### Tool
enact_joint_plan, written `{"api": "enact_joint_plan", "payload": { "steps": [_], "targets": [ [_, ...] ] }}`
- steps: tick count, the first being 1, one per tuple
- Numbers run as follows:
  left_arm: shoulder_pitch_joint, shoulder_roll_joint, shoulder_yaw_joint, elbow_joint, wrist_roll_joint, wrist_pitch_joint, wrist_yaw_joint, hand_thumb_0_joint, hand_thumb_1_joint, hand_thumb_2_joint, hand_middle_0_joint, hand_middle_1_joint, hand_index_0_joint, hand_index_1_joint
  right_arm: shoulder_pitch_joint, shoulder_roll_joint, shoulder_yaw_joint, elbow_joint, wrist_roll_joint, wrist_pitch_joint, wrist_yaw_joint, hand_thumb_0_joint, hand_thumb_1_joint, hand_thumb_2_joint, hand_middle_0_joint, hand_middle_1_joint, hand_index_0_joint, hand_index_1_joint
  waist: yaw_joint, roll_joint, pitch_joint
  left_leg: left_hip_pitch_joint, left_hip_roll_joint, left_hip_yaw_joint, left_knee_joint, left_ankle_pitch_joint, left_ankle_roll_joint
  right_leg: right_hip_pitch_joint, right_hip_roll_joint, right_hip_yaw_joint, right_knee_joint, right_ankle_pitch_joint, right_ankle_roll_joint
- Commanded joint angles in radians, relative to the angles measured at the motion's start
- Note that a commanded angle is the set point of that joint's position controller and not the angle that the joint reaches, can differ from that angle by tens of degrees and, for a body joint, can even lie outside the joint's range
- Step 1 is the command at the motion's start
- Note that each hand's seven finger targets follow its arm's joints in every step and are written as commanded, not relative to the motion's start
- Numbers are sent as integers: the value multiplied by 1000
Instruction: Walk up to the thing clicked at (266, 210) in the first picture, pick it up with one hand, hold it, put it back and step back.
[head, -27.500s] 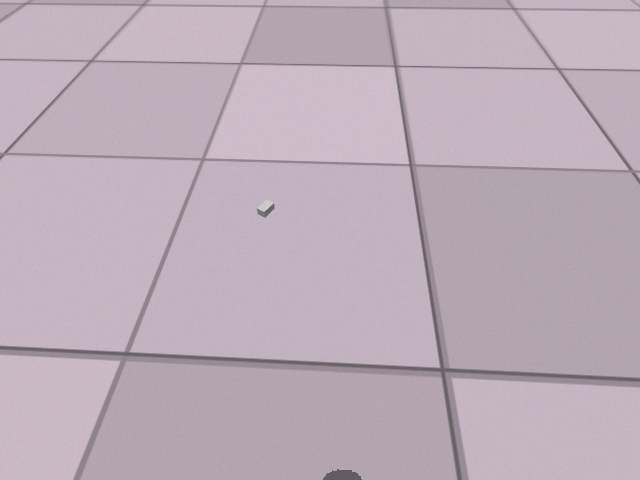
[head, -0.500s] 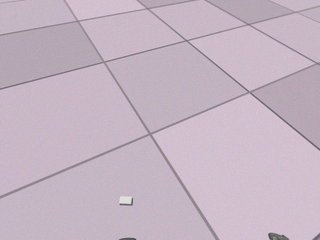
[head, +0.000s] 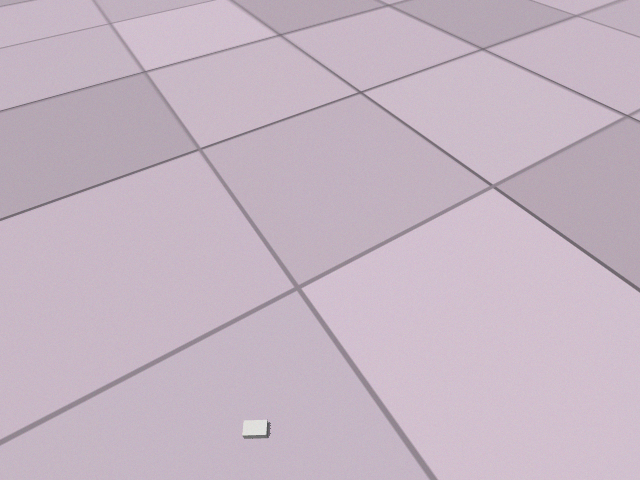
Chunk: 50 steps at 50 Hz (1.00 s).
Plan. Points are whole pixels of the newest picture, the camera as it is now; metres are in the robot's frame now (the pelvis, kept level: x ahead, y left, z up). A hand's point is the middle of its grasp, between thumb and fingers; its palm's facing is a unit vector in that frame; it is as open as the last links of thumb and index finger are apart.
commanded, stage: stand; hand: left
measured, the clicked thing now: (255, 429) +0.40 +0.22 -0.76
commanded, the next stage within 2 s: walk up in 0.40 s
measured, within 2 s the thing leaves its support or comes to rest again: neither
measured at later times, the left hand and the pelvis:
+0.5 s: hand out of the picture +0.11 +0.25 -0.16, palm faces -0.01 -0.94 -0.35, open 7.4 cm; pelvis +0.00 +0.00 +0.00, yaw +0 degrees
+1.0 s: hand out of the picture -0.02 +0.24 -0.15, palm faces +0.04 -0.90 -0.44, open 7.4 cm; pelvis -0.12 -0.03 -0.02, yaw +3 degrees
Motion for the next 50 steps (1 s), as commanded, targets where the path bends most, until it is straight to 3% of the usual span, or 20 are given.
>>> {"api": "enact_joint_plan", "payload": {
  "steps": [1,5,19,20,22,27,30,32,33,34,35,36,37,38,40,41,43,46,48,50],
  "targets": [
    [-57,212,40,-44,-7,-19,13,0,900,900,-200,-300,-200,-300,-73,-197,-39,-49,1,-25,-14,0,-900,-900,200,300,200,300,6,-38,-103,60,105,-105,-60,138,27,3,-126,109,-100,188,-28],
    [-80,222,42,-26,-4,-15,14,0,900,900,-200,-300,-200,-300,-74,-196,-35,-32,0,-18,-15,0,-900,-900,200,300,200,300,-1,-35,-103,58,106,-102,-74,93,24,6,-126,108,-122,142,-25],
    [-103,207,44,3,-3,-9,14,0,900,900,-200,-300,-200,-300,-101,-207,-32,-14,0,-20,-25,0,-900,-900,200,300,200,300,3,19,-143,110,125,-92,-77,216,22,34,-124,96,-123,245,-21],
    [-112,273,66,-15,-24,13,22,0,900,900,-200,-300,-200,-300,-114,-273,-51,-18,9,-2,-26,0,-900,-900,200,300,200,300,0,8,1,34,119,-101,9,422,42,-66,-111,83,-18,450,-25],
    [-86,248,69,-40,-30,25,28,0,900,900,-200,-300,-200,-300,-85,-259,-57,-40,19,10,-29,0,-900,-900,200,300,200,300,0,0,-57,74,130,-85,44,519,62,-62,-97,51,27,475,-28],
    [-63,218,63,-98,-20,55,22,0,900,900,-200,-300,-200,-300,-94,-289,-86,-111,17,31,-29,0,-900,-900,200,300,200,300,-5,77,-206,71,211,-153,34,485,158,-66,-26,20,244,215,-40],
    [3,217,71,-111,-7,73,17,0,900,900,-200,-300,-200,-300,-135,-303,-99,-171,7,43,-32,0,-900,-900,200,300,200,300,17,160,-245,5,269,-189,50,409,221,-70,5,14,393,-71,-48],
    [76,217,83,-101,-1,80,10,0,900,900,-200,-300,-200,-300,-183,-297,-106,-211,0,53,-29,0,-900,-900,200,300,200,300,48,197,-223,-129,283,-202,68,298,230,-21,-3,19,419,-175,-59],
    [111,222,89,-100,1,78,8,0,900,900,-200,-300,-200,-300,-208,-292,-107,-230,-5,60,-27,0,-900,-900,200,300,200,300,66,174,-205,-164,253,-183,125,229,210,-7,-20,31,346,-136,-70],
    [124,252,99,-102,9,72,9,0,900,900,-200,-300,-200,-300,-226,-258,-101,-241,5,68,-24,0,-900,-900,200,300,200,300,84,45,-148,-205,141,-134,283,105,143,-57,-109,149,203,36,-88],
    [71,327,113,-136,19,61,12,0,900,900,-200,-300,-200,-300,-213,-206,-88,-252,15,73,-30,0,-900,-900,200,300,200,300,78,-204,-59,-289,-86,-60,497,-157,45,-130,-286,389,-58,302,-138],
    [-4,379,123,-185,28,51,18,0,900,900,-200,-300,-200,-300,-163,-190,-77,-243,8,81,-43,0,-900,-900,200,300,200,300,57,-233,-27,-299,-156,-163,654,-460,32,-196,-369,466,-76,452,-217],
    [-58,370,124,-220,32,47,25,0,900,900,-200,-300,-200,-300,-88,-204,-83,-230,4,81,-46,0,-900,-900,200,300,200,300,23,-205,-32,-290,-135,-187,775,-492,30,-223,-392,449,-36,535,-285],
    [-74,363,124,-230,33,45,30,0,900,900,-200,-300,-200,-300,-55,-225,-90,-218,6,81,-46,0,-900,-900,200,300,200,300,13,-198,-54,-274,-120,-207,842,-468,37,-250,-378,439,-32,504,-285],
    [-146,292,114,-265,34,40,33,0,900,900,-200,-300,-200,-300,-1,-260,-103,-195,24,76,-38,0,-900,-900,200,300,200,300,-27,-140,-74,-242,-132,-201,875,-356,23,-214,-246,271,9,408,-205],
    [-142,280,113,-268,37,39,36,0,900,900,-200,-300,-200,-300,15,-265,-101,-194,27,76,-39,0,-900,-900,200,300,200,300,-29,-133,-113,-283,-145,-192,881,-329,11,-135,-216,226,46,429,-179],
    [-76,261,115,-281,37,37,42,0,900,900,-200,-300,-200,-300,21,-265,-92,-201,16,76,-47,0,-900,-900,200,300,200,300,15,-105,-158,-337,-147,-193,912,-331,-9,-23,-234,232,91,479,-197],
    [43,241,116,-278,29,42,57,0,900,900,-200,-300,-200,-300,-25,-236,-68,-235,4,65,-58,0,-900,-900,200,300,200,300,74,-132,-187,-410,-110,-179,756,-367,-23,179,-264,242,125,604,-221],
    [92,233,122,-276,21,50,64,0,900,900,-200,-300,-200,-300,-38,-229,-66,-248,0,59,-62,0,-900,-900,200,300,200,300,96,-167,-195,-404,-93,-164,642,-401,-26,260,-270,250,141,648,-222],
    [104,248,129,-287,18,56,67,0,900,900,-200,-300,-200,-300,-17,-226,-68,-251,-7,62,-62,0,-900,-900,200,300,200,300,91,-210,-190,-344,-72,-137,539,-419,-22,241,-291,267,127,640,-224]
  ]
}}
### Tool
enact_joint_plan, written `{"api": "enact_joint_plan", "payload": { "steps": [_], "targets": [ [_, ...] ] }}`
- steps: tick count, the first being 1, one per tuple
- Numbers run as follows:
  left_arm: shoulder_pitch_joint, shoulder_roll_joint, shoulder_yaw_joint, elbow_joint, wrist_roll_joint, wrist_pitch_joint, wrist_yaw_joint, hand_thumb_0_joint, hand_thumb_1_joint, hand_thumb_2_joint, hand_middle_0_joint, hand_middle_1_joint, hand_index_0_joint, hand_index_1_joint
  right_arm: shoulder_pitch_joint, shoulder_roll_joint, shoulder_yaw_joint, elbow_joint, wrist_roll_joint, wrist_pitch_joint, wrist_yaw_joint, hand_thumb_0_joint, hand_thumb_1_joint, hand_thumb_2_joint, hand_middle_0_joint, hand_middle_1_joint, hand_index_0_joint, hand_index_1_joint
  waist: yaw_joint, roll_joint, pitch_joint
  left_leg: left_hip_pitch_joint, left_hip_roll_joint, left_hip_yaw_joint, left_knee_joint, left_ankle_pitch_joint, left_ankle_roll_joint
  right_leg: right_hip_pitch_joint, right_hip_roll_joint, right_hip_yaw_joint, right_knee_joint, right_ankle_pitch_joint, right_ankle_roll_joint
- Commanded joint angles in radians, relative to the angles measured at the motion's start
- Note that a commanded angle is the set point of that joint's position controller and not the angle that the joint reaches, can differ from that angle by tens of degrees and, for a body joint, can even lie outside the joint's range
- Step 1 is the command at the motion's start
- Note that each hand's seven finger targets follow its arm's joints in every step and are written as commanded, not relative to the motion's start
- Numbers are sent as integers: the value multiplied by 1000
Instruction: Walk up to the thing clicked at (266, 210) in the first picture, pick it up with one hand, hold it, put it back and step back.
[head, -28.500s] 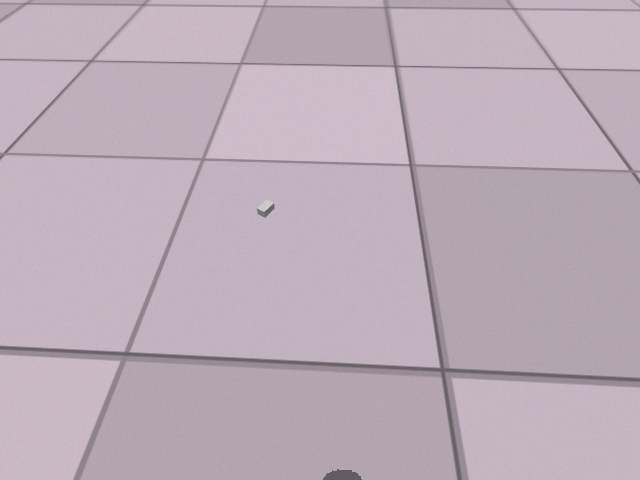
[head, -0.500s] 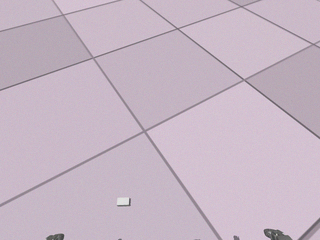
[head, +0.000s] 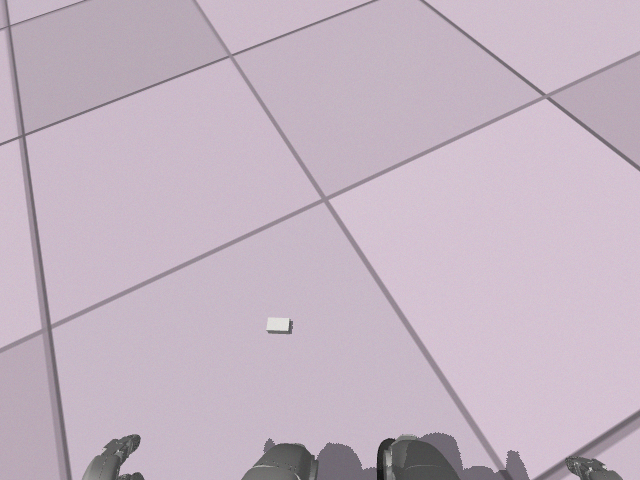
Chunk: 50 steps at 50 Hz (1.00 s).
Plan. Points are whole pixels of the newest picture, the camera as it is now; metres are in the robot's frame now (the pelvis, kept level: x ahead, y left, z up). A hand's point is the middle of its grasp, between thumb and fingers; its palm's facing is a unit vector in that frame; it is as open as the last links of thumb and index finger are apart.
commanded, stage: walk up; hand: left
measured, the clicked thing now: (279, 325) +0.54 +0.22 -0.74
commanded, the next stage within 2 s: stand in 1.88 s
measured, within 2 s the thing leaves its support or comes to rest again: neither
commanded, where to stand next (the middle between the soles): +0.14 +0.01 m, yaw -3 degrees
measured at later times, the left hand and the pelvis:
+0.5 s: hand out of the picture -0.13 +0.32 -0.15, palm faces -0.06 -0.90 -0.43, open 7.4 cm; pelvis -0.18 +0.03 +0.00, yaw -4 degrees
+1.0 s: hand out of the picture -0.09 +0.31 -0.14, palm faces -0.10 -0.92 -0.37, open 7.4 cm; pelvis -0.21 +0.05 +0.01, yaw -5 degrees
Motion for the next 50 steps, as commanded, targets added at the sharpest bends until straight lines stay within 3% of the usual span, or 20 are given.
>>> {"api": "enact_joint_plan", "payload": {
  "steps": [1,6,7,8,9,10,14,18,20,24,26,28,31,37,39,40,41,42,45,50],
  "targets": [
    [124,290,87,-64,-6,-2,25,0,900,900,-200,-300,-200,-300,22,-149,-44,-89,-16,-27,-11,0,-900,-900,200,300,200,300,52,-258,-324,-84,42,40,-200,-38,-1,468,-272,315,-112,583,-163],
    [-27,319,87,-117,-7,8,9,0,900,900,-200,-300,-200,-300,227,-162,-79,-11,-24,-10,23,0,-900,-900,200,300,200,300,-74,-215,-333,246,62,153,-509,184,75,130,-212,237,-137,39,-55],
    [-37,292,79,-123,-6,11,8,0,900,900,-200,-300,-200,-300,234,-176,-86,-14,-34,-9,28,0,-900,-900,200,300,200,300,-97,-114,-300,246,116,55,-596,195,110,40,-150,207,-43,-130,-14],
    [-29,239,65,-132,-9,8,8,0,900,900,-200,-300,-200,-300,183,-249,-98,-40,-49,-10,32,0,-900,-900,200,300,200,300,-96,173,-238,209,330,-268,-748,189,198,-146,18,106,169,-370,36],
    [-47,271,88,-119,-10,6,18,0,900,900,-200,-300,-200,-300,54,-312,-106,-87,-54,-9,37,0,-900,-900,200,300,200,300,-86,216,-185,4,461,-375,-845,144,313,-103,123,110,441,-446,55],
    [-52,278,98,-107,2,6,23,0,900,900,-200,-300,-200,-300,-26,-335,-109,-117,-54,-19,30,0,-900,-900,200,300,200,300,-81,240,-131,-179,527,-459,-899,99,366,-29,118,204,609,-455,58],
    [130,258,105,-16,-28,18,0,0,900,900,-200,-300,-200,-300,-156,-182,-64,-162,-59,-39,13,0,-900,-900,200,300,200,300,53,72,-83,-94,293,-81,-783,300,193,-58,158,219,720,-225,48],
    [119,224,84,-29,-13,-15,0,0,900,900,-200,-300,-200,-300,-7,-151,-70,-134,-38,-41,17,0,-900,-900,200,300,200,300,-32,116,-187,300,287,-70,-662,381,240,-119,86,159,380,-266,97],
    [75,233,73,-38,-11,-33,-8,0,900,900,-200,-300,-200,-300,63,-183,-84,-121,-41,-43,23,0,-900,-900,200,300,200,300,-85,130,-244,373,299,-86,-672,227,248,-64,63,118,163,-313,98],
    [233,228,69,67,1,-65,-7,0,900,900,-200,-300,-200,-300,27,-217,-97,-138,-36,-18,35,0,-900,-900,200,300,200,300,-26,120,-282,206,290,-44,-581,164,198,246,77,33,-283,-132,45],
    [224,312,92,61,22,-78,-2,0,900,900,-200,-300,-200,-300,41,-111,-62,-149,-23,-24,39,0,-900,-900,200,300,200,300,-25,-145,-228,-86,172,46,-372,38,88,343,-111,419,-344,-240,-21],
    [65,413,103,4,25,-69,-4,0,900,900,-200,-300,-200,-300,-58,-161,-85,-144,-33,-28,28,0,-900,-900,200,300,200,300,14,-256,-73,13,127,-21,-164,0,14,-135,-349,673,-414,-574,-204],
    [12,293,80,-9,11,-86,-4,0,900,900,-200,-300,-200,-300,10,-146,-82,-94,-16,-43,47,0,-900,-900,200,300,200,300,-37,-169,-80,-19,71,11,-169,136,20,42,-159,351,-336,-262,-100],
    [89,304,80,2,7,-62,-28,0,900,900,-200,-300,-200,-300,72,-107,-66,-65,-26,-98,46,0,-900,-900,200,300,200,300,-17,-235,-164,146,56,163,-674,145,13,186,-116,252,-179,-158,-71],
    [138,213,51,0,-5,-53,-30,0,900,900,-200,-300,-200,-300,147,-157,-90,-39,-37,-125,27,0,-900,-900,200,300,200,300,-33,-47,-265,376,204,-74,-813,257,57,98,-35,161,99,-2,-4],
    [129,164,37,-7,-20,-53,-32,0,900,900,-200,-300,-200,-300,138,-225,-102,-50,-45,-133,23,0,-900,-900,200,300,200,300,-27,112,-253,442,383,-367,-827,238,148,-119,70,71,206,-241,34],
    [60,261,66,5,-11,-50,-19,0,900,900,-200,-300,-200,-300,150,-286,-113,-48,-38,-131,25,0,-900,-900,200,300,200,300,-64,73,-209,290,465,-452,-822,120,261,-91,16,141,270,-371,30],
    [42,291,71,6,-9,-52,-21,0,900,900,-200,-300,-200,-300,129,-284,-118,-49,-36,-130,25,0,-900,-900,200,300,200,300,-53,65,-142,189,473,-440,-848,34,293,-69,-12,158,301,-356,22],
    [100,255,64,18,-16,-62,-40,0,900,900,-200,-300,-200,-300,89,-194,-88,-73,-44,-137,26,0,-900,-900,200,300,200,300,-16,122,-106,241,318,-178,-796,215,202,-87,-19,124,209,-281,20],
    [95,222,65,39,-7,-71,-48,0,900,900,-200,-300,-200,-300,90,-202,-87,-86,-33,-115,33,0,-900,-900,200,300,200,300,-17,132,-165,98,261,-49,-686,264,176,191,37,15,-95,-115,27]
  ]
}}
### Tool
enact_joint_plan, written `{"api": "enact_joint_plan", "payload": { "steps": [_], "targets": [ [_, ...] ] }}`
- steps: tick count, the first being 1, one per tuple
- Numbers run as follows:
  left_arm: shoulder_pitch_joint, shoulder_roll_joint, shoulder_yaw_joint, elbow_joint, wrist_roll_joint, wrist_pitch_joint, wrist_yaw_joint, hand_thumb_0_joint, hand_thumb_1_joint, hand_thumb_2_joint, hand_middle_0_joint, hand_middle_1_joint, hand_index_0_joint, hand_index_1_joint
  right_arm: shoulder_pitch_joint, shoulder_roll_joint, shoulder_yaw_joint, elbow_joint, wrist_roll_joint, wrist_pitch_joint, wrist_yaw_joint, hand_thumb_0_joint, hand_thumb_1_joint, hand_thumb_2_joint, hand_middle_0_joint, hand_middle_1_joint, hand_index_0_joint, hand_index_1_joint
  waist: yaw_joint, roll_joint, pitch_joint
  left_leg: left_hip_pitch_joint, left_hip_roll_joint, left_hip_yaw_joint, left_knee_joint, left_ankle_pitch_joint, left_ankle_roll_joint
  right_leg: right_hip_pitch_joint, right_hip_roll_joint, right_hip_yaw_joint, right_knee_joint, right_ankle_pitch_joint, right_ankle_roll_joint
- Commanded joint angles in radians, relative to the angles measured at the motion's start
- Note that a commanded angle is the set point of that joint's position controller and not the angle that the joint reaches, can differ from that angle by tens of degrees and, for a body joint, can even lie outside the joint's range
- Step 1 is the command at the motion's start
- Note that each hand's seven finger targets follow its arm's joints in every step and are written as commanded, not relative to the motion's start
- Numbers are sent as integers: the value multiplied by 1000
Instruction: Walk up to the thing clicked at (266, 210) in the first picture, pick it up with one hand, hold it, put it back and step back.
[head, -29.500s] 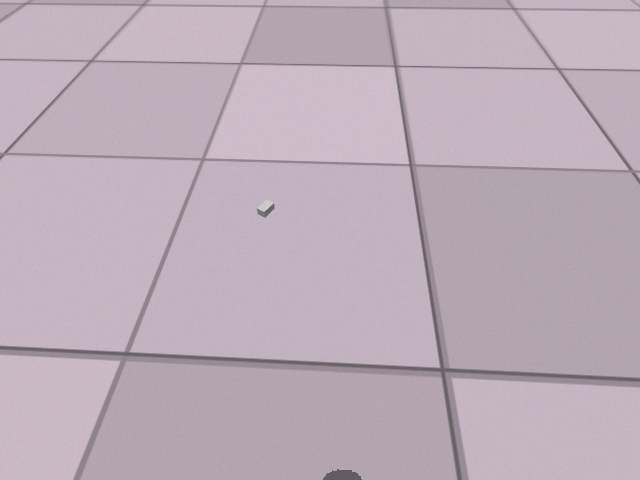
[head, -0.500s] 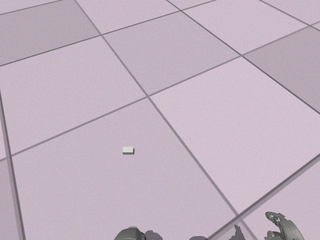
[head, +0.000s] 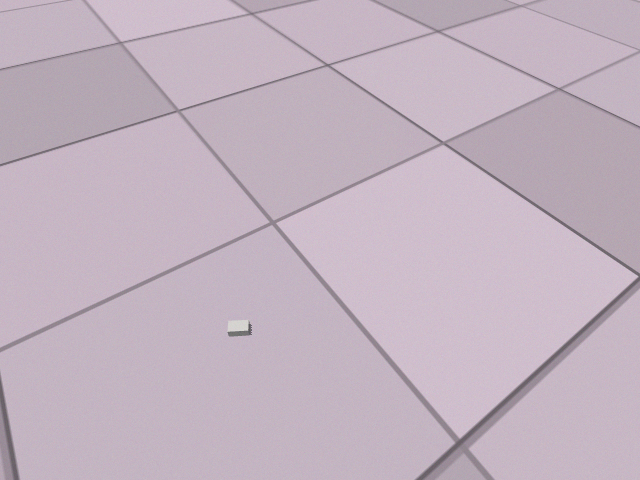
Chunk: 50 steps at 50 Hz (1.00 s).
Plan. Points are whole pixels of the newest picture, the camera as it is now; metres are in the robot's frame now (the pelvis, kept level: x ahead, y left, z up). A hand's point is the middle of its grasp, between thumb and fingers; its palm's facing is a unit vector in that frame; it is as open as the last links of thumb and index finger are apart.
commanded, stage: walk up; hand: left
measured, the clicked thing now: (238, 328) +0.73 +0.24 -0.75
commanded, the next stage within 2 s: stand in 0.88 s
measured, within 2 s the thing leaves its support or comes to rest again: neither
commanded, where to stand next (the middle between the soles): +0.35 -0.01 m, yaw +2 degrees
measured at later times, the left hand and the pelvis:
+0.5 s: hand out of the picture +0.14 +0.26 -0.16, palm faces +0.04 -0.95 -0.32, open 7.4 cm; pelvis +0.05 +0.00 +0.00, yaw +1 degrees
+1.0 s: hand out of the picture +0.14 +0.25 -0.14, palm faces +0.02 -0.94 -0.34, open 7.4 cm; pelvis +0.06 +0.00 +0.01, yaw +1 degrees
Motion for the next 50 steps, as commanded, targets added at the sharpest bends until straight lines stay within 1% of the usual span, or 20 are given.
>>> {"api": "enact_joint_plan", "payload": {
  "steps": [1,2,3,4,5,6,9,13,14,15,16,17,18,20,22,25,31,43,44,50],
  "targets": [
    [41,134,41,-37,3,-36,9,0,900,900,-200,-300,-200,-300,-105,-261,-60,-105,16,-4,-17,0,-900,-900,200,300,200,300,61,199,-41,-149,123,-126,-58,35,130,197,47,-68,-284,200,0],
    [69,150,47,-17,7,-37,17,0,900,900,-200,-300,-200,-300,-113,-222,-46,-111,26,1,-19,0,-900,-900,200,300,200,300,84,146,-55,-227,94,-104,14,11,97,303,40,-41,-322,242,0],
    [84,197,63,-17,15,-42,25,0,900,900,-200,-300,-200,-300,-87,-168,-27,-117,34,2,-23,0,-900,-900,200,300,200,300,93,4,-80,-326,37,-76,130,-43,54,384,-69,151,-366,187,-29],
    [67,255,69,-34,19,-49,29,0,900,900,-200,-300,-200,-300,-83,-134,-13,-126,38,2,-27,0,-900,-900,200,300,200,300,83,-136,-81,-394,-68,-42,270,-193,13,342,-266,439,-491,57,-106],
    [-14,295,71,-58,17,-45,26,0,900,900,-200,-300,-200,-300,-59,-201,-38,-96,26,13,-37,0,-900,-900,200,300,200,300,72,-87,-52,-276,-27,-86,374,-283,12,138,-364,499,-521,-132,-197],
    [-82,280,68,-80,16,-42,23,0,900,900,-200,-300,-200,-300,-11,-236,-51,-69,25,12,-35,0,-900,-900,200,300,200,300,38,-96,-12,-225,4,-73,394,-281,9,61,-367,484,-504,-121,-236],
    [-109,206,45,-75,5,-44,23,0,900,900,-200,-300,-200,-300,9,-214,-38,-31,33,-2,-29,0,-900,-900,200,300,200,300,23,-111,-26,-189,15,-57,242,-203,16,94,-245,254,-434,134,-156],
    [-136,199,29,-59,-10,-30,17,0,900,900,-200,-300,-200,-300,36,-187,-31,3,19,-12,-26,0,-900,-900,200,300,200,300,3,-114,-65,5,-21,18,-68,64,13,45,-159,116,-293,296,-83],
    [-133,177,19,-61,-13,-25,15,0,900,900,-200,-300,-200,-300,31,-201,-37,5,12,-15,-31,0,-900,-900,200,300,200,300,-2,-82,-84,59,1,-21,-119,137,22,30,-142,93,-244,345,-58],
    [-132,145,8,-60,-22,-23,14,0,900,900,-200,-300,-200,-300,11,-230,-43,2,6,-20,-35,0,-900,-900,200,300,200,300,7,5,-99,72,95,-141,-156,228,44,12,-93,51,-182,333,-23],
    [-116,115,3,-54,-35,-18,14,0,900,900,-200,-300,-200,-300,-51,-262,-44,-14,7,-26,-37,0,-900,-900,200,300,200,300,40,75,-99,18,190,-267,-209,199,90,24,-28,13,-157,210,7],
    [-92,139,9,-19,-37,-14,18,0,900,900,-200,-300,-200,-300,-133,-297,-42,-21,15,-22,-31,0,-900,-900,200,300,200,300,67,110,-62,-111,218,-274,-197,79,138,121,-14,3,-199,80,8],
    [-86,145,7,0,-27,-20,21,0,900,900,-200,-300,-200,-300,-176,-277,-38,-20,14,-18,-27,0,-900,-900,200,300,200,300,75,105,-43,-142,193,-236,-179,72,120,173,-31,13,-254,106,3],
    [-102,161,9,11,-23,-33,20,0,900,900,-200,-300,-200,-300,-163,-229,-19,-7,21,-21,-27,0,-900,-900,200,300,200,300,60,95,-77,-75,110,-123,-135,232,58,199,-71,58,-283,322,-11],
    [-103,168,6,22,-30,-37,23,0,900,900,-200,-300,-200,-300,-136,-224,-17,10,24,-23,-33,0,-900,-900,200,300,200,300,41,122,-107,-29,92,-92,-109,377,42,216,-82,48,-271,469,-11],
    [-116,160,-3,41,-31,-34,28,0,900,900,-200,-300,-200,-300,-162,-218,-18,24,33,-19,-35,0,-900,-900,200,300,200,300,39,113,-154,49,101,-80,-90,504,45,225,-85,29,-286,518,-8],
    [-137,157,-8,69,-26,-32,31,0,900,900,-200,-300,-200,-300,-213,-203,-17,45,35,-8,-37,0,-900,-900,200,300,200,300,36,57,-161,55,97,-71,-121,431,41,257,-97,30,-329,523,0],
    [-158,152,-5,91,-17,-31,32,0,900,900,-200,-300,-200,-300,-271,-194,-12,75,27,-1,-31,0,-900,-900,200,300,200,300,37,45,-152,87,92,-47,-155,430,28,271,-101,24,-382,547,9],
    [-156,139,-20,112,-15,-27,32,0,900,900,-200,-300,-200,-300,-271,-207,-8,72,32,-3,-29,0,-900,-900,200,300,200,300,26,64,-150,112,109,-62,-187,437,30,265,-114,40,-397,561,8],
    [-150,149,-26,128,-14,-32,29,0,900,900,-200,-300,-200,-300,-273,-203,-4,84,34,-2,-24,0,-900,-900,200,300,200,300,31,41,-132,110,108,-64,-212,410,22,279,-114,33,-430,534,13]
  ]
}}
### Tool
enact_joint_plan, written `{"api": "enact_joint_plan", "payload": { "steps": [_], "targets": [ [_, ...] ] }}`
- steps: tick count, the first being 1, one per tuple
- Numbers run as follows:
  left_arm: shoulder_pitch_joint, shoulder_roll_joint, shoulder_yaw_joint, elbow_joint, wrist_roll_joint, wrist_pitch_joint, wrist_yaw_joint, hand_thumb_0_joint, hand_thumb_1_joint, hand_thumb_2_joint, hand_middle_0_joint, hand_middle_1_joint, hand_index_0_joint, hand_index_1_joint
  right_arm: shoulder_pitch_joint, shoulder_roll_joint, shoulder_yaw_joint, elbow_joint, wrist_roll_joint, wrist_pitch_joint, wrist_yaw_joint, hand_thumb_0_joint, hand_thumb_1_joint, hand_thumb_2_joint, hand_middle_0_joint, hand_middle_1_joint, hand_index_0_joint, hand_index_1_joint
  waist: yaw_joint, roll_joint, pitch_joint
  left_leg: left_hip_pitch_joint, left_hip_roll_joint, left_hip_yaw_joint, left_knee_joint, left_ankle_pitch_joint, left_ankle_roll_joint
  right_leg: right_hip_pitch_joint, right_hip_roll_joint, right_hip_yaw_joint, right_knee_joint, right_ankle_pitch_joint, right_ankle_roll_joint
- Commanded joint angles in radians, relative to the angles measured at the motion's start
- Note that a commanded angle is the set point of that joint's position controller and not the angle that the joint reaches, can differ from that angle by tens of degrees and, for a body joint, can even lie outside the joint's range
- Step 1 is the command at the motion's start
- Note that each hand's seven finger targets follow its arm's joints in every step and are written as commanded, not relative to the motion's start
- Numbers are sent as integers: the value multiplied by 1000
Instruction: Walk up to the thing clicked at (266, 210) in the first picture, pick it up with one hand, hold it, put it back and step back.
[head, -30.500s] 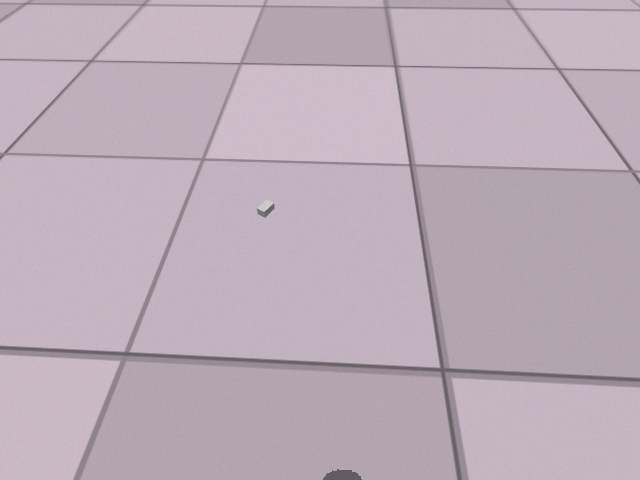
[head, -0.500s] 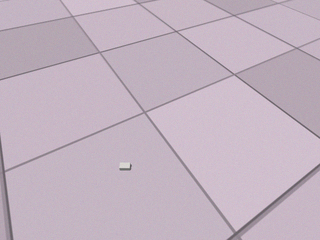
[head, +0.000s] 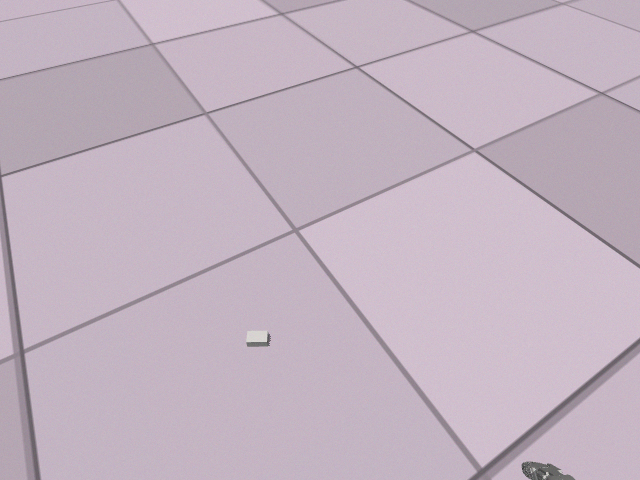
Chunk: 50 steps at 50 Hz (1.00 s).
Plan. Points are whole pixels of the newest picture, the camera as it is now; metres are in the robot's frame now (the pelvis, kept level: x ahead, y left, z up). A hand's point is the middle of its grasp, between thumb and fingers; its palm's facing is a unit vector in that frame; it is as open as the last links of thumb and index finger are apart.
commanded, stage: stand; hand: left
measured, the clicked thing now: (257, 338) +0.68 +0.22 -0.76
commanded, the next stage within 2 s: walk up in 0.88 s
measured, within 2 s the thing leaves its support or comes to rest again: neither
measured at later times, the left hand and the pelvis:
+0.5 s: hand out of the picture +0.05 +0.25 -0.16, palm faces -0.03 -0.94 -0.34, open 7.4 cm; pelvis -0.02 -0.01 +0.00, yaw +0 degrees
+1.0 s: hand out of the picture +0.07 +0.25 -0.16, palm faces +0.00 -0.94 -0.34, open 7.4 cm; pelvis +0.01 -0.01 -0.01, yaw +0 degrees
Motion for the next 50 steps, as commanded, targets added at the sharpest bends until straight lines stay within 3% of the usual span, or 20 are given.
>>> {"api": "enact_joint_plan", "payload": {
  "steps": [1,8,18,23,31,36,43,44,45,46,48,49,50],
  "targets": [
    [-43,212,31,-53,-2,-24,9,0,900,900,-200,-300,-200,-300,-40,-218,-44,-53,0,-21,-10,0,-900,-900,200,300,200,300,-10,10,-124,23,114,-72,-56,295,25,50,-99,72,-50,260,-38],
    [-30,221,29,-39,-1,-26,8,0,900,900,-200,-300,-200,-300,-21,-218,-41,-37,-2,-20,-6,0,-900,-900,200,300,200,300,-10,12,-120,10,113,-74,-82,202,24,49,-103,82,-74,183,-40],
    [-15,223,27,-32,1,-22,4,0,900,900,-200,-300,-200,-300,12,-219,-39,-24,-6,-16,-2,0,-900,-900,200,300,200,300,-9,1,-59,-32,102,-83,-98,43,27,-26,-98,100,-114,-4,-38],
    [-6,220,24,-38,-2,-26,3,0,900,900,-200,-300,-200,-300,24,-221,-37,-27,-6,-22,-4,0,-900,-900,200,300,200,300,-9,3,-103,2,114,-88,-83,159,24,2,-99,92,-82,133,-42],
    [0,220,21,-39,-1,-19,3,0,900,900,-200,-300,-200,-300,44,-223,-32,-24,-6,-15,-6,0,-900,-900,200,300,200,300,-9,-2,-73,-36,109,-85,-85,99,24,-17,-93,93,-93,51,-43],
    [4,217,17,-43,-5,-22,3,0,900,900,-200,-300,-200,-300,49,-231,-30,-24,-4,-19,-7,0,-900,-900,200,300,200,300,-11,21,-100,-16,115,-83,-72,187,23,11,-98,92,-71,165,-46],
    [3,216,18,-40,-6,-19,3,0,900,900,-200,-300,-200,-300,47,-233,-24,-23,-2,-23,-10,0,-900,-900,200,300,200,300,-7,18,-106,-4,120,-78,-76,227,23,22,-98,87,-62,200,-44],
    [68,276,68,-87,8,-27,-16,0,900,900,-200,-300,-200,-300,99,-290,-72,-74,-17,-31,6,0,-900,-900,200,300,200,300,-3,8,-192,22,64,-54,4,-196,87,60,-31,58,8,-204,-80],
    [96,273,74,-81,18,-28,-21,0,900,900,-200,-300,-200,-300,111,-286,-78,-76,-26,-32,12,0,-900,-900,200,300,200,300,7,4,-140,-51,77,-82,18,-375,105,9,-53,103,19,-372,-103],
    [103,281,83,-87,24,-27,-26,0,900,900,-200,-300,-200,-300,111,-285,-80,-83,-31,-31,16,0,-900,-900,200,300,200,300,13,4,-66,-127,67,-88,25,-459,102,-44,-66,144,10,-476,-117],
    [112,282,95,-111,23,-26,-32,0,900,900,-200,-300,-200,-300,54,-254,-78,-127,-34,-29,27,0,-900,-900,200,300,200,300,35,-43,86,-327,35,-62,81,-413,84,-54,-111,228,-55,-519,-143],
    [140,296,104,-112,22,-29,-29,0,900,900,-200,-300,-200,-300,31,-236,-77,-145,-35,-33,29,0,-900,-900,200,300,200,300,52,-92,115,-409,11,-4,158,-300,65,14,-163,288,-111,-499,-180],
    [172,325,115,-120,25,-34,-28,0,900,900,-200,-300,-200,-300,26,-224,-79,-160,-35,-39,30,0,-900,-900,200,300,200,300,65,-153,110,-447,9,41,271,-206,50,80,-248,367,-158,-378,-231]
  ]
}}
